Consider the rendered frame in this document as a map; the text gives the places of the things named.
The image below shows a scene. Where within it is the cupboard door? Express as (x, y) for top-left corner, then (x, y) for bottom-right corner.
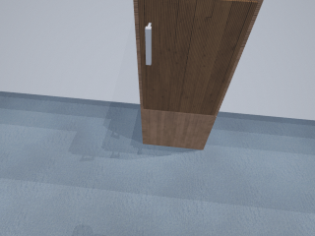
(138, 0), (258, 116)

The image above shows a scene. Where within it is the handle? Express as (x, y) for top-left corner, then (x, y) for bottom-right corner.
(145, 23), (152, 66)

